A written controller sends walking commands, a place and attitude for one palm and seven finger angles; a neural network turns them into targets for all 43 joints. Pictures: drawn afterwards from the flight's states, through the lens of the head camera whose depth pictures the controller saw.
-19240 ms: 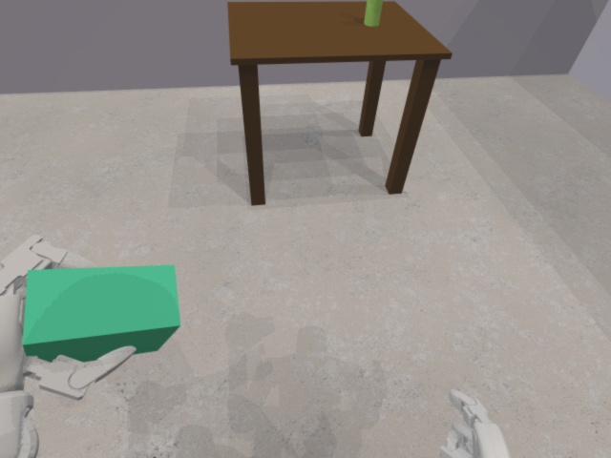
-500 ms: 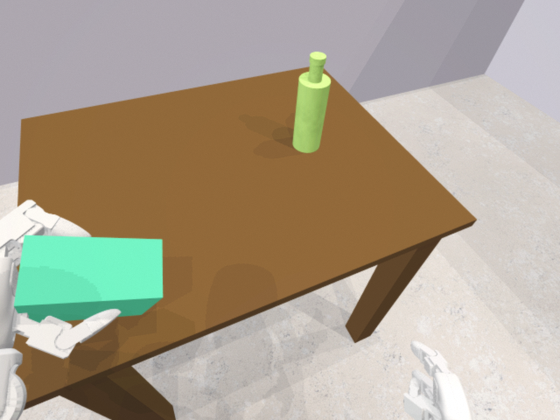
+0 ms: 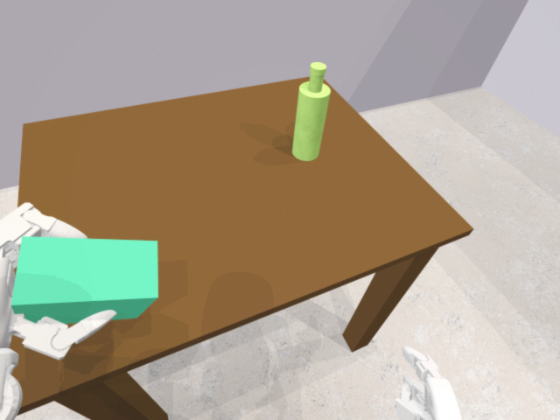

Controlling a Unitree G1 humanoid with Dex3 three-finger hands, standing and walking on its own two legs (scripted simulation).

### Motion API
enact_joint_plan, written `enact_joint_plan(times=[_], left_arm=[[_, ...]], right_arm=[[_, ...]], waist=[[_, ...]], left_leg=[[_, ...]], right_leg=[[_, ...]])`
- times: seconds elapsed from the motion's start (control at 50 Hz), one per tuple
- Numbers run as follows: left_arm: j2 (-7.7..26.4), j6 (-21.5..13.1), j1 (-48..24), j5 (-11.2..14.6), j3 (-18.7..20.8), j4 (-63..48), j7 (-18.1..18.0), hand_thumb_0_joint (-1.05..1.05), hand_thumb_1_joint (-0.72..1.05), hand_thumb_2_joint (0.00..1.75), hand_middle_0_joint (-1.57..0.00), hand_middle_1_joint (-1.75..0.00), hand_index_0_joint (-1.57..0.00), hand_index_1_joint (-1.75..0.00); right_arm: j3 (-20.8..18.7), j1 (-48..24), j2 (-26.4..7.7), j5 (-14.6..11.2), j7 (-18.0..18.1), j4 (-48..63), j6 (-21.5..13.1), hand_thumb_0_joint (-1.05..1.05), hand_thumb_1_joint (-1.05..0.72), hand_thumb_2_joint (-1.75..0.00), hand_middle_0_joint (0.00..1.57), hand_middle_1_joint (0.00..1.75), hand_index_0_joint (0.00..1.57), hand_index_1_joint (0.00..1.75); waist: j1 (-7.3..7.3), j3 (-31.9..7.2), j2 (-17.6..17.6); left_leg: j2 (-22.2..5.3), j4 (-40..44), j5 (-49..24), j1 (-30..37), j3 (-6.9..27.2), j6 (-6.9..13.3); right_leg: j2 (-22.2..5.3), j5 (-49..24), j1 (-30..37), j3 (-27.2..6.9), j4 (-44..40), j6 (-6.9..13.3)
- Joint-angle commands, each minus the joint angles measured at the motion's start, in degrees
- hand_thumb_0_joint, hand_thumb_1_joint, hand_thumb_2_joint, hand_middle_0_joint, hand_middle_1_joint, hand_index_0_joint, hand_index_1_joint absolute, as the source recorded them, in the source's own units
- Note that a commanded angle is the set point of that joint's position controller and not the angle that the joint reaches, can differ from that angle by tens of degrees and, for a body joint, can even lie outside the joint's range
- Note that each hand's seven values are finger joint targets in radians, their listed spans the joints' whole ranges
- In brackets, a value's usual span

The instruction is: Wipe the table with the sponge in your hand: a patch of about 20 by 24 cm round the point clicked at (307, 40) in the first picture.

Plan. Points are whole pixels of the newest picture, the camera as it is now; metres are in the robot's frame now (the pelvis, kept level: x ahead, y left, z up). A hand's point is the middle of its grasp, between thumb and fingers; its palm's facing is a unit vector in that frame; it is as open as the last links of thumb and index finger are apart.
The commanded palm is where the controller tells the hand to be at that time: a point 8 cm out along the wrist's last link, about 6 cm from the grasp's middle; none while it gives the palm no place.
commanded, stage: shuffle to correct the standing spot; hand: left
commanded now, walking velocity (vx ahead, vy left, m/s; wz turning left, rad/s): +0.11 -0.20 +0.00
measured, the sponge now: (108, 283) +0.23 +0.22 +0.13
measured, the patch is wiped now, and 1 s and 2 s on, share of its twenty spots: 0.00 0.00 0.00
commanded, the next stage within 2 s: come to a stop and stand still in 1.80 s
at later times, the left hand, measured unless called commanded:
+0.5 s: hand (150, 266) +0.24 +0.17 +0.15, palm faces +0.33 -0.86 -0.39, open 10.5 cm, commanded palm +0.18 +0.21 +0.17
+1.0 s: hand (176, 281) +0.23 +0.14 +0.15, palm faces +0.37 -0.85 -0.38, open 10.5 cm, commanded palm +0.17 +0.18 +0.17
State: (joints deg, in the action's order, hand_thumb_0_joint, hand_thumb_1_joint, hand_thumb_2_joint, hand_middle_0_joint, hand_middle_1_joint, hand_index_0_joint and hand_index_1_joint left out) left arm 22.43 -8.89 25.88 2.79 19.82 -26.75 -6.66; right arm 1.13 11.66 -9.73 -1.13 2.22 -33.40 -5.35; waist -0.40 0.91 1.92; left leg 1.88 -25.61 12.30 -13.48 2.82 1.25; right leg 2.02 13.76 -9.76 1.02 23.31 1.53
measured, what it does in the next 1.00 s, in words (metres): shifts its weight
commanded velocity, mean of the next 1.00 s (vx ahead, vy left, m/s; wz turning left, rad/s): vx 0.11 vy -0.17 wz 0.00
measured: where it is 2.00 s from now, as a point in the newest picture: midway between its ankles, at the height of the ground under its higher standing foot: outside the picture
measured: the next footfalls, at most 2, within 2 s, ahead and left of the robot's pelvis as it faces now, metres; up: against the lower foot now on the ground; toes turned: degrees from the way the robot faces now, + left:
left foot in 1.34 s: +0.05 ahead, -0.01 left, +0.00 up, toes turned +0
right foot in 1.58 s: +0.08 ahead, -0.28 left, +0.00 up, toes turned +6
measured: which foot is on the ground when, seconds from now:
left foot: down 0.00-1.00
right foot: down 0.00-1.00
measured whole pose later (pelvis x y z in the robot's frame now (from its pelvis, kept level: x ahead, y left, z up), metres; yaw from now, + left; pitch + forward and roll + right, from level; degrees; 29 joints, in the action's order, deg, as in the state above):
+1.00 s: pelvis +0.02 -0.11 -0.01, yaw +1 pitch -1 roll +1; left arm 21.6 -6.0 26.9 5.0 19.4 -27.2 -6.1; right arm 0.7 11.0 -10.3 -2.4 1.4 -32.4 0.5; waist 0.4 1.0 0.9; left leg -6.2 -30.2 15.3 -12.6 -0.8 2.3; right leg 8.8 16.6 -7.1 4.7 24.4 6.5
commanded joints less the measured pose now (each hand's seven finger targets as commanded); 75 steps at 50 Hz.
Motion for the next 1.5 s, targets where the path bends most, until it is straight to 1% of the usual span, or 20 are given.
enact_joint_plan(times=[0.0,0.36,0.5,0.6,0.7,0.86,0.96,1.06,1.1,1.14,1.16,1.18,1.22,1.24,1.26,1.28,1.3,1.36,1.42,1.48], left_arm=[[7.6,-3.7,-5.3,0.7,4.7,-12.8,-0.5,0.00,0.10,1.30,-1.20,-1.60,-1.20,-1.60],[9.8,-2.0,-2.4,3.2,7.9,-15.4,-0.9,0.00,0.10,1.30,-1.20,-1.60,-1.20,-1.60],[10.0,-2.0,-1.3,3.0,8.6,-14.8,-0.2,0.00,0.10,1.30,-1.20,-1.60,-1.20,-1.60],[8.9,-1.0,-1.9,3.1,7.7,-13.3,-0.5,0.00,0.10,1.30,-1.20,-1.60,-1.20,-1.60],[8.7,-2.0,-3.6,2.9,6.7,-14.8,-0.6,0.00,0.10,1.30,-1.20,-1.60,-1.20,-1.60],[9.1,-0.7,-4.8,2.4,6.9,-13.8,-0.7,0.00,0.10,1.30,-1.20,-1.60,-1.20,-1.60],[8.3,-1.2,-1.6,2.9,6.9,-10.9,-0.6,0.00,0.10,1.30,-1.20,-1.60,-1.20,-1.60],[9.1,-1.2,-6.6,1.6,5.7,-15.8,-0.2,0.00,0.10,1.30,-1.20,-1.60,-1.20,-1.60],[9.7,-0.8,-5.9,1.0,6.6,-14.8,-0.1,0.00,0.10,1.30,-1.20,-1.60,-1.20,-1.60],[10.2,-0.1,-2.4,1.7,7.4,-13.7,-0.7,0.00,0.10,1.30,-1.20,-1.60,-1.20,-1.60],[9.9,-0.8,-2.1,1.9,7.7,-13.1,-0.9,0.00,0.10,1.30,-1.20,-1.60,-1.20,-1.60],[9.5,-1.7,-1.6,2.3,8.0,-11.7,-0.9,0.00,0.10,1.30,-1.20,-1.60,-1.20,-1.60],[10.8,-2.7,-0.9,1.9,9.7,-9.9,-1.3,0.00,0.10,1.30,-1.20,-1.60,-1.20,-1.60],[11.5,-2.3,-3.8,1.9,9.5,-9.4,-1.2,0.00,0.10,1.30,-1.20,-1.60,-1.20,-1.60],[10.4,-2.9,-7.4,2.0,7.1,-10.1,-1.2,0.00,0.10,1.30,-1.20,-1.60,-1.20,-1.60],[8.4,-4.0,-7.1,1.5,5.3,-12.3,-1.1,0.00,0.10,1.30,-1.20,-1.60,-1.20,-1.60],[9.1,-3.4,-7.6,-1.1,4.3,-16.1,-1.0,0.00,0.10,1.30,-1.20,-1.60,-1.20,-1.60],[5.8,-1.6,-8.7,-0.4,4.2,-9.3,0.2,0.00,0.10,1.30,-1.20,-1.60,-1.20,-1.60],[10.8,-3.0,0.4,-0.7,8.8,-18.5,0.2,0.00,0.10,1.30,-1.20,-1.60,-1.20,-1.60],[13.5,-5.4,6.4,-0.4,12.9,-21.1,-0.7,0.00,0.10,1.30,-1.20,-1.60,-1.20,-1.60]], right_arm=[[-2.9,-4.1,-8.2,0.3,0.4,9.1,-2.5,0.00,-0.90,-0.90,0.20,0.30,0.20,0.30],[-3.0,-4.3,-7.7,-0.9,-0.3,9.7,0.4,0.00,-0.90,-0.90,0.20,0.30,0.20,0.30],[-3.1,-5.6,-8.1,-0.4,0.0,10.4,2.0,0.00,-0.90,-0.90,0.20,0.30,0.20,0.30],[-3.5,-4.6,-7.7,-0.9,-0.2,10.6,2.3,0.00,-0.90,-0.90,0.20,0.30,0.20,0.30],[-2.9,-6.1,-7.7,-0.4,0.1,10.4,2.2,0.00,-0.90,-0.90,0.20,0.30,0.20,0.30],[-3.2,-5.4,-7.4,-0.8,-0.1,10.4,2.6,0.00,-0.90,-0.90,0.20,0.30,0.20,0.30],[-3.0,-5.2,-7.2,-1.2,-0.5,10.0,2.8,0.00,-0.90,-0.90,0.20,0.30,0.20,0.30],[-2.6,-8.0,-7.7,-0.4,0.3,11.5,2.8,0.00,-0.90,-0.90,0.20,0.30,0.20,0.30],[-2.9,-5.8,-7.5,-0.4,0.2,11.6,2.5,0.00,-0.90,-0.90,0.20,0.30,0.20,0.30],[-3.4,-3.7,-6.7,-1.5,-0.1,11.3,2.4,0.00,-0.90,-0.90,0.20,0.30,0.20,0.30],[-3.7,-3.3,-7.3,-1.5,-0.3,11.2,1.9,0.00,-0.90,-0.90,0.20,0.30,0.20,0.30],[-3.5,-3.3,-7.4,-1.5,-0.3,10.6,1.3,0.00,-0.90,-0.90,0.20,0.30,0.20,0.30],[-3.2,-2.6,-6.1,-1.5,-0.5,7.9,0.5,0.00,-0.90,-0.90,0.20,0.30,0.20,0.30],[-3.3,-3.3,-6.4,-1.9,-0.1,6.8,0.3,0.00,-0.90,-0.90,0.20,0.30,0.20,0.30],[-3.4,-2.5,-6.8,-1.1,0.9,5.1,0.1,0.00,-0.90,-0.90,0.20,0.30,0.20,0.30],[-3.4,-6.8,-8.4,1.7,1.4,8.8,0.3,0.00,-0.90,-0.90,0.20,0.30,0.20,0.30],[-4.1,-8.7,-7.5,2.6,-0.1,13.0,1.5,0.00,-0.90,-0.90,0.20,0.30,0.20,0.30],[-5.0,-7.9,-9.2,-0.1,-1.6,10.8,0.6,0.00,-0.90,-0.90,0.20,0.30,0.20,0.30],[-4.3,-3.9,-7.6,-0.9,-2.4,11.5,0.4,0.00,-0.90,-0.90,0.20,0.30,0.20,0.30],[-4.4,-0.4,-8.2,-1.3,-1.8,11.3,-1.0,0.00,-0.90,-0.90,0.20,0.30,0.20,0.30]], waist=[[0.53,-5.3,-9.9],[1.30,-9.9,-2.0],[0.60,-7.5,-6.8],[0.85,-8.0,0.6],[0.31,-6.9,-5.4],[0.81,-7.2,-2.4],[1.04,-6.0,0.0],[-0.05,-3.9,-17.0],[0.03,-0.8,-7.8],[0.12,-3.2,7.6],[-0.29,-2.8,9.2],[-0.11,-3.1,6.0],[0.76,-4.1,5.7],[2.41,-3.6,7.3],[6.38,-7.4,1.9],[4.95,-8.1,-20.5],[0.74,-8.9,-23.7],[-0.64,-1.5,-7.2],[-2.13,-1.5,-11.3],[-0.59,-7.4,-16.4]], left_leg=[[-11.0,8.3,1.5,1.6,9.8,1.4],[-6.3,-11.8,-14.3,0.1,-1.2,0.5],[-10.8,-5.9,-20.0,3.9,1.0,2.8],[-4.8,-12.9,-5.7,-1.2,-4.5,0.6],[-8.7,-2.7,-7.5,7.9,-2.0,3.3],[-6.7,-9.5,-6.3,3.5,-4.4,1.7],[-5.0,-1.4,-1.7,8.5,-6.8,2.3],[-15.5,2.7,-2.8,2.7,4.8,5.0],[-10.2,-4.8,7.2,-4.0,-0.1,2.1],[-2.2,-22.7,9.1,-10.9,-5.7,-0.2],[-1.4,-29.2,12.4,-13.6,-5.0,-0.5],[-1.7,-30.9,11.3,-13.4,-4.1,-0.8],[-0.2,-20.0,11.3,-5.6,-11.0,-0.9],[2.3,-1.9,11.5,3.8,-16.1,0.6],[1.2,17.2,-2.0,17.8,-14.1,3.2],[-10.8,13.8,-24.1,19.8,-1.2,7.1],[-22.9,6.1,-27.2,15.0,16.0,11.1],[-22.9,10.7,-1.3,3.4,16.6,14.9],[-16.1,6.8,-6.7,-1.5,7.4,10.2],[-11.8,-0.8,-10.5,-5.4,2.2,6.0]], right_leg=[[-2.1,-1.6,-0.1,-0.4,-1.9,0.6],[-10.0,-26.3,4.0,-8.0,0.2,5.6],[-4.8,-23.2,0.3,-4.0,0.6,-2.3],[-10.0,-31.2,4.5,-10.4,-3.2,0.5],[-5.7,-22.5,-2.2,-5.6,-1.5,-7.1],[-7.3,-24.1,2.4,-8.5,-4.9,-3.9],[-5.3,-32.8,0.1,-4.5,-4.0,-13.4],[-3.2,-0.7,-0.6,-2.4,0.2,-3.7],[-4.4,-0.4,2.3,-7.1,-9.5,-2.1],[-13.0,-10.4,6.8,-19.8,-14.7,1.0],[-14.9,-19.3,7.4,-20.1,-15.1,0.5],[-14.0,-28.2,7.1,-17.5,-14.1,-5.3],[-6.7,-50.8,6.8,-4.7,-11.4,-31.9],[-2.5,-66.5,4.2,3.0,-3.2,-33.1],[0.4,-69.9,0.1,7.5,18.1,-21.1],[1.3,-22.8,-6.3,4.2,43.2,-8.4],[1.0,8.1,-13.8,-5.5,56.3,-2.3],[-0.5,8.8,-29.2,-8.9,64.9,-3.3],[-6.1,5.0,-21.7,-1.5,37.0,-1.8],[-2.5,2.8,-3.0,6.8,11.8,-2.7]])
